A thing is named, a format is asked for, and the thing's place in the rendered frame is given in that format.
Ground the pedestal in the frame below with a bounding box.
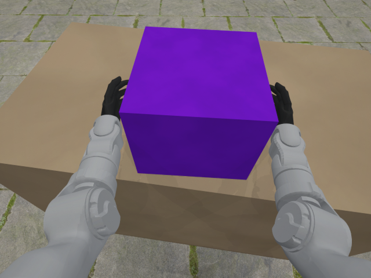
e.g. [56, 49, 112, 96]
[0, 22, 371, 260]

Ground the left robot forearm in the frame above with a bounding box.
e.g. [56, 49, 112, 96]
[43, 115, 123, 235]

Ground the left robot upper arm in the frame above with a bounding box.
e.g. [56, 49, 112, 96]
[0, 187, 121, 278]

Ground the right robot forearm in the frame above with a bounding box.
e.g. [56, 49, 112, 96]
[268, 123, 352, 246]

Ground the left robot hand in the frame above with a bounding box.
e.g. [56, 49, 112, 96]
[101, 76, 129, 121]

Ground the right robot hand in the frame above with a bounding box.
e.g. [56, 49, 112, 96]
[270, 82, 294, 125]

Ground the right robot upper arm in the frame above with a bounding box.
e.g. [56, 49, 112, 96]
[272, 200, 371, 278]

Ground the carton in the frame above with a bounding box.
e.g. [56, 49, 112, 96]
[119, 27, 279, 180]

